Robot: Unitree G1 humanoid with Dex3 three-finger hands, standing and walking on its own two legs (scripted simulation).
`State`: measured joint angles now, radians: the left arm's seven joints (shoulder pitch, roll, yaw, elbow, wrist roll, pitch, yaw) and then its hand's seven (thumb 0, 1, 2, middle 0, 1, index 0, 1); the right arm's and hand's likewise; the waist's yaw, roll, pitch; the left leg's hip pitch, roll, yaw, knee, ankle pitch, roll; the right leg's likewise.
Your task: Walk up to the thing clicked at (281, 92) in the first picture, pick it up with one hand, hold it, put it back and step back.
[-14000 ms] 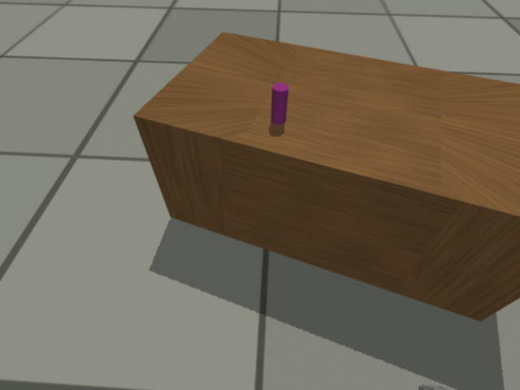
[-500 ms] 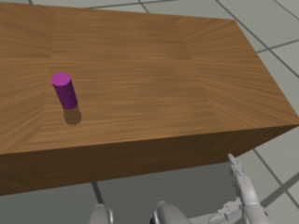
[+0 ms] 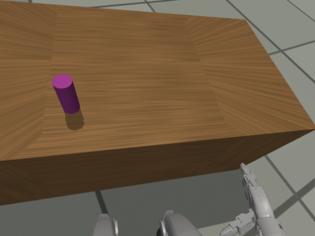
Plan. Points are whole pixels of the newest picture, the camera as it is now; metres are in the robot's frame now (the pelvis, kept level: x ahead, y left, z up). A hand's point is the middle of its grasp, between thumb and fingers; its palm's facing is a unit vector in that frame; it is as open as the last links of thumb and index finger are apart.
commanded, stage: go down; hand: left
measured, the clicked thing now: (67, 95) +0.52 +0.19 -0.04
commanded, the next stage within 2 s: approach in 0.90 s
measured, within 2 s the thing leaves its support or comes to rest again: neither
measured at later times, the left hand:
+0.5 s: hand out of the picture +0.45 +0.38 +0.12, palm faces +0.18 -0.98 -0.02, open 17.6 cm
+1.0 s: hand out of the picture +0.44 +0.38 +0.12, palm faces +0.19 -0.98 -0.02, open 17.6 cm
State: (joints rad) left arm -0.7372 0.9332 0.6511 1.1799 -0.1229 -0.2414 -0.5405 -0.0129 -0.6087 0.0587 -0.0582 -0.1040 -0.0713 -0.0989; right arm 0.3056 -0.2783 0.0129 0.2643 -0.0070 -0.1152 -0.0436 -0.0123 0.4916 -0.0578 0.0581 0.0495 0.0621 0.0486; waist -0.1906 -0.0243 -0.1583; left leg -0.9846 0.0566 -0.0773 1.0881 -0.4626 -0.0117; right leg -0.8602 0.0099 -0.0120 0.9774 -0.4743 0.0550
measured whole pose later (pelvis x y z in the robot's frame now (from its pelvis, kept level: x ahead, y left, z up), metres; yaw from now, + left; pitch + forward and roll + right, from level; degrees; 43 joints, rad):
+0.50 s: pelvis +0.01 +0.00 +0.00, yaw +0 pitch +21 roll -5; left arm -0.73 0.93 0.66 1.14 -0.13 -0.22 -0.56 -0.01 -0.61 0.06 -0.06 -0.11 -0.07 -0.10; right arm 0.30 -0.27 0.02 0.28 -0.01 -0.12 -0.04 -0.01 0.49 -0.06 0.06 0.05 0.06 0.05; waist -0.18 -0.02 -0.16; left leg -0.96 0.06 -0.07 1.08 -0.48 -0.01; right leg -0.84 0.01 -0.01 0.96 -0.48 0.06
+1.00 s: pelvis +0.00 +0.00 +0.00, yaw +0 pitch +20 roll -5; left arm -0.73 0.92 0.66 1.15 -0.12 -0.23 -0.56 -0.01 -0.61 0.06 -0.06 -0.11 -0.07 -0.10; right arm 0.30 -0.28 0.01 0.28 -0.01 -0.13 -0.04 -0.01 0.49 -0.06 0.06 0.05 0.06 0.05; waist -0.18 -0.03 -0.16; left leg -0.96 0.05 -0.08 1.07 -0.46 -0.01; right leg -0.83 0.01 -0.02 0.96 -0.47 0.06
